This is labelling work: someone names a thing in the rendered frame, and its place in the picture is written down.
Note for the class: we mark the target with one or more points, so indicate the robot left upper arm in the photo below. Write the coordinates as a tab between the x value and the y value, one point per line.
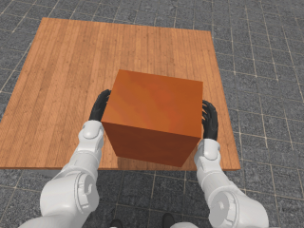
66	202

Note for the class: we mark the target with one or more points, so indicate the robot right upper arm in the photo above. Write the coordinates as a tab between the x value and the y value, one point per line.
232	210

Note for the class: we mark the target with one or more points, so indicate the right robot foot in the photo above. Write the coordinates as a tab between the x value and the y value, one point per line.
167	220

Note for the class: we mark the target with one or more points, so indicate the robot right hand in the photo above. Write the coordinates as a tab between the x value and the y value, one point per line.
211	123

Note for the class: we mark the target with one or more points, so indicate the table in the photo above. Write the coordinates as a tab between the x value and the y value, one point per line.
71	62

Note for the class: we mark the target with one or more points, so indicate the right robot forearm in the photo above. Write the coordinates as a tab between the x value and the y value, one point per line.
210	176

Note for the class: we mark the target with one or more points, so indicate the carton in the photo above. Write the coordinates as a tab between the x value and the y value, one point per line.
153	118

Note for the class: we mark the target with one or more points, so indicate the robot left hand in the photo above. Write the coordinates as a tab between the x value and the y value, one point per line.
98	109

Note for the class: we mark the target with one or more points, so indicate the left robot forearm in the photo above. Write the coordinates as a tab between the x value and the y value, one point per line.
87	155

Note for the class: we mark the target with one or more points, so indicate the left robot foot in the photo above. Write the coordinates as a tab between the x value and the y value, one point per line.
116	223

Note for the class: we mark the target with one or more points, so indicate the robot foot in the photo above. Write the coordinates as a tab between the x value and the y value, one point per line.
116	223
167	220

